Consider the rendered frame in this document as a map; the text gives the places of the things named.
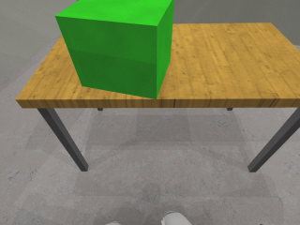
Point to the right robot thigh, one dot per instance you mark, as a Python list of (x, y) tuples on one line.
[(175, 219)]

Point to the carton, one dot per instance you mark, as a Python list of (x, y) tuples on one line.
[(121, 46)]

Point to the table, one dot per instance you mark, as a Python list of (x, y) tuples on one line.
[(212, 65)]

